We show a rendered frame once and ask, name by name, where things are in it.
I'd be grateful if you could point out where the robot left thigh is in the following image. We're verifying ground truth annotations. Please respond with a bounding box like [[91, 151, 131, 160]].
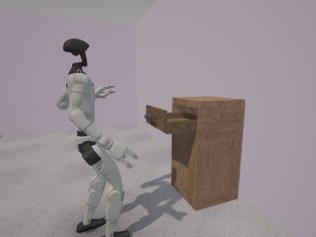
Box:
[[90, 142, 106, 191]]

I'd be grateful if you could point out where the drawer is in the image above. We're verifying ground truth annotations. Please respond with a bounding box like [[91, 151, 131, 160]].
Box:
[[146, 105, 198, 134]]

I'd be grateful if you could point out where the right robot hand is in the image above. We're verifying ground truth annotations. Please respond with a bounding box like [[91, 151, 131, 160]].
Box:
[[108, 142, 139, 169]]

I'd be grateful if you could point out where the handle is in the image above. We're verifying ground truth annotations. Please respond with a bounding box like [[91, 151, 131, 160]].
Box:
[[144, 115, 157, 120]]

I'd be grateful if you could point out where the left robot hand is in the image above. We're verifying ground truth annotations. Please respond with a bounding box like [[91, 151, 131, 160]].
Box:
[[95, 84, 116, 99]]

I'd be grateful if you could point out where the right robot forearm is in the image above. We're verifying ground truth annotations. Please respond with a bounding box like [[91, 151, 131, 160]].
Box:
[[70, 110, 114, 150]]

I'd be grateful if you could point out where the robot left upper arm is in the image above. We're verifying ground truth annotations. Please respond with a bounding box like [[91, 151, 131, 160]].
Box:
[[55, 87, 69, 110]]

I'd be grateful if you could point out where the robot right upper arm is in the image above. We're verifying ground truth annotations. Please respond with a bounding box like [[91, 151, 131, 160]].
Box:
[[67, 73, 90, 122]]

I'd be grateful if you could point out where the cabinet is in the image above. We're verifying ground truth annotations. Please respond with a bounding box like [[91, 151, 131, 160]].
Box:
[[171, 96, 245, 211]]

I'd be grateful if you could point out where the left robot foot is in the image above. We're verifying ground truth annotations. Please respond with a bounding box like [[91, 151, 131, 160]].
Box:
[[76, 218, 106, 233]]

